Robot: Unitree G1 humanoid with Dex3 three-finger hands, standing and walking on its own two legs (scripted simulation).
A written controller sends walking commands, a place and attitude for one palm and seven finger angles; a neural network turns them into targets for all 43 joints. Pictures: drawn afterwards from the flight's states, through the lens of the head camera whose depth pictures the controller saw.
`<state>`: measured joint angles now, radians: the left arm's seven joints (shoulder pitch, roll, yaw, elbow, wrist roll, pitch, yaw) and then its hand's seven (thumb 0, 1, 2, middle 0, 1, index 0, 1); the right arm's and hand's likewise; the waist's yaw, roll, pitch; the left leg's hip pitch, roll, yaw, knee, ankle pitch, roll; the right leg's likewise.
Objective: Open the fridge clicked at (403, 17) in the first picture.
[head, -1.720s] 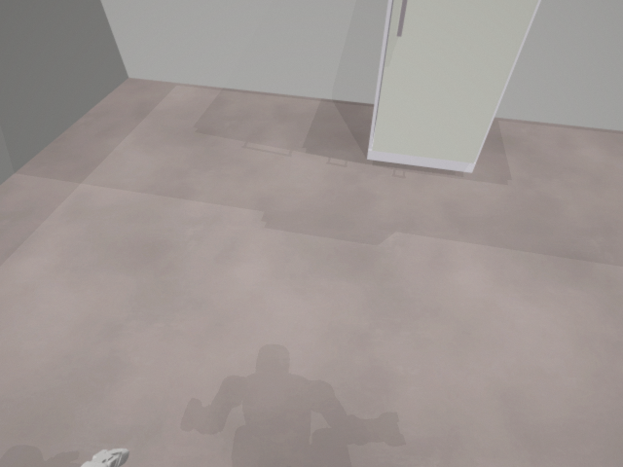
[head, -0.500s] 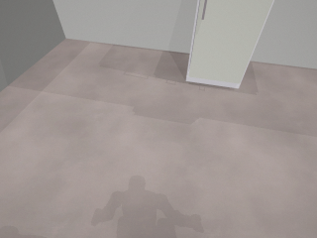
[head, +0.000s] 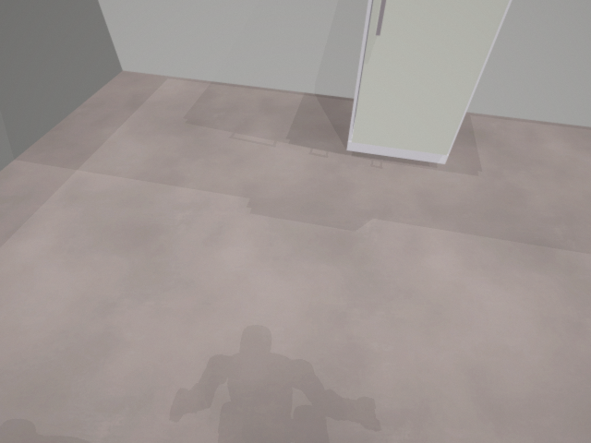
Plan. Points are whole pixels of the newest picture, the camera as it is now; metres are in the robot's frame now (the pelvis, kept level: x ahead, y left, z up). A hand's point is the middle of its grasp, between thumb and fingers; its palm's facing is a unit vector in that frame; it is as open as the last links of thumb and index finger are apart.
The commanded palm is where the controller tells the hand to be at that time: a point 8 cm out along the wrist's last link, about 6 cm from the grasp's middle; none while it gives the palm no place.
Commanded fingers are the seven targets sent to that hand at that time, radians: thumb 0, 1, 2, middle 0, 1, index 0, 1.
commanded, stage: look at it before walking up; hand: left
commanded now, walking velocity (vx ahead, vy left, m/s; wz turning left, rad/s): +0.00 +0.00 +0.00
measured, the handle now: out of the picture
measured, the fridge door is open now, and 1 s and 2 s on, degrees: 0 0 0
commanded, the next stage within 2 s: walk to a spot facing it in 0.52 s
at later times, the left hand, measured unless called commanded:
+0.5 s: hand out of the picture +0.08 +0.25 -0.16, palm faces -0.04 -0.94 -0.33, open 7.4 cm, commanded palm none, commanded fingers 0.00 0.90 0.90 -0.20 -0.30 -0.20 -0.30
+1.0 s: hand out of the picture +0.06 +0.17 -0.19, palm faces -0.05 -0.98 -0.21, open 7.4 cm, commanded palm none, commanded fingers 0.00 0.90 0.90 -0.20 -0.30 -0.20 -0.30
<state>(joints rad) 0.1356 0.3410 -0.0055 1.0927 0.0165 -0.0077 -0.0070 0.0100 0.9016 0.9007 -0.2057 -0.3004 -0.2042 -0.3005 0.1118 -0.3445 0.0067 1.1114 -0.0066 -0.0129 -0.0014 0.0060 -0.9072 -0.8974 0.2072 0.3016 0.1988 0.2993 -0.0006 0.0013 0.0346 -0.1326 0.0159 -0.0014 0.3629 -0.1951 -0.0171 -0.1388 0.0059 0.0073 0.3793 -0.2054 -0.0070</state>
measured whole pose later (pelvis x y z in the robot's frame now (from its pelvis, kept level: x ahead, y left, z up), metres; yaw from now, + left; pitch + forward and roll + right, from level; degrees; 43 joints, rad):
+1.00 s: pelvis +0.06 -0.02 -0.02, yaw -6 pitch -1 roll +0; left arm 0.37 0.18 0.03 1.06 0.03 -0.04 -0.02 0.01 0.90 0.90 -0.20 -0.30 -0.20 -0.30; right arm 0.31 -0.23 -0.02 1.11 -0.02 0.00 0.00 0.01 -0.91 -0.90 0.21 0.30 0.20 0.30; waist 0.02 0.03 0.02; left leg -0.27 0.09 0.07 0.87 -0.48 -0.02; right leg -0.21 0.04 -0.03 0.63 -0.40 -0.05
